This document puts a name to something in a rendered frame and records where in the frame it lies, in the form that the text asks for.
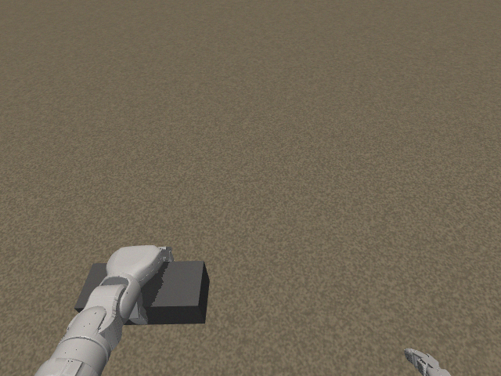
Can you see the left robot arm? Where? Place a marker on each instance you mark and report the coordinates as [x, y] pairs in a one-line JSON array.
[[92, 334]]

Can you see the left robot hand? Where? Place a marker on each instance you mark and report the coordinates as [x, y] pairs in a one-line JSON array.
[[141, 262]]

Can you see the carton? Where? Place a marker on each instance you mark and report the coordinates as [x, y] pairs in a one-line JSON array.
[[176, 294]]

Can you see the right robot hand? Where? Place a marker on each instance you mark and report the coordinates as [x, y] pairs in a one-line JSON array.
[[425, 363]]

